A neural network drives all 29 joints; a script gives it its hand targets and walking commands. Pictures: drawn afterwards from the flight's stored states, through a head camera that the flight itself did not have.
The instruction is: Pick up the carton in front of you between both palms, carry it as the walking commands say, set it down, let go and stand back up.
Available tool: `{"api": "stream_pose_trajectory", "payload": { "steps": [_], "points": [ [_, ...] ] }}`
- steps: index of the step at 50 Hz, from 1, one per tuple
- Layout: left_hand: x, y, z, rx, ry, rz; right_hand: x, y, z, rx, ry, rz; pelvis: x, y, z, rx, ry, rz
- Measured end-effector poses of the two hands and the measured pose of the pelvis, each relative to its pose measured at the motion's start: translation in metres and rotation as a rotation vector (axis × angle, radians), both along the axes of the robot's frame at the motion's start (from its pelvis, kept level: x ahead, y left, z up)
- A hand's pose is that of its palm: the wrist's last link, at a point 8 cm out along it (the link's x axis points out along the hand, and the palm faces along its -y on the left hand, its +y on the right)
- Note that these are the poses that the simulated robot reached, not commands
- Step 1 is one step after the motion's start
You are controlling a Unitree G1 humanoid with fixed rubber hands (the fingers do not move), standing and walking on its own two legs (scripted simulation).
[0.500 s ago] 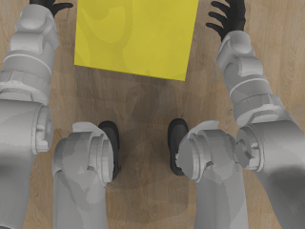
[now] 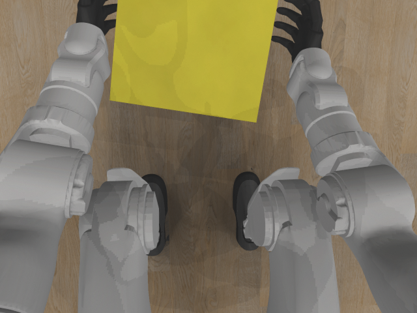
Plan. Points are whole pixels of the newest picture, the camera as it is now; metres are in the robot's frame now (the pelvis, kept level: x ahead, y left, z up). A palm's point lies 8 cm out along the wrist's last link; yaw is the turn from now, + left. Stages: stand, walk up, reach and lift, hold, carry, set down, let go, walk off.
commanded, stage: reach and lift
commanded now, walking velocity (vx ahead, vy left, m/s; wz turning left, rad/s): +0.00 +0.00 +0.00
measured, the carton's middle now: (191, 57) +0.50 +0.04 -0.25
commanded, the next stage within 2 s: none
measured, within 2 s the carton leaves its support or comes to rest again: leaves its support in 0.34 s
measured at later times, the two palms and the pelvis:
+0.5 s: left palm (85, 22) +0.51 +0.18 -0.12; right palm (314, 39) +0.51 -0.12 -0.10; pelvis -0.01 +0.00 +0.00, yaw +2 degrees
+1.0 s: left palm out of the picture +0.46 +0.20 +0.07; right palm out of the picture +0.48 -0.10 +0.08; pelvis +0.01 -0.01 +0.13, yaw +5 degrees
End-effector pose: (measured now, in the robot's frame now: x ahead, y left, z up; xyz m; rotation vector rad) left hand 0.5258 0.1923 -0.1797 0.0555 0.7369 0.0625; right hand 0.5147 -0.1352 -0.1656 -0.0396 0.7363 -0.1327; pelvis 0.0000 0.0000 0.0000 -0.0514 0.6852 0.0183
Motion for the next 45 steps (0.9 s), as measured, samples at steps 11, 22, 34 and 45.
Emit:
{"api": "stream_pose_trajectory", "payload": {
  "steps": [11, 22, 34, 45],
  "points": [
    [0.003, -0.004, 0.004, 0.016, 0.019, -0.01, 0.008, 0.021, 0.003, 0.014, -0.007, -0.053, -0.007, -0.001, 0.0, 0.002, -0.015, 0.01],
    [-0.005, -0.01, 0.029, -0.005, -0.018, -0.006, 0.003, 0.016, 0.038, 0.009, -0.049, -0.065, -0.007, -0.001, -0.007, -0.001, -0.06, 0.026],
    [-0.036, 0.007, 0.156, -0.017, -0.045, 0.083, -0.016, 0.033, 0.154, 0.054, -0.082, -0.04, -0.005, -0.008, 0.047, 0.004, -0.007, 0.06],
    [-0.055, 0.01, 0.22, -0.018, -0.05, 0.121, -0.025, 0.039, 0.217, 0.062, -0.088, 0.009, 0.004, -0.011, 0.103, 0.016, 0.042, 0.074]
  ]
}}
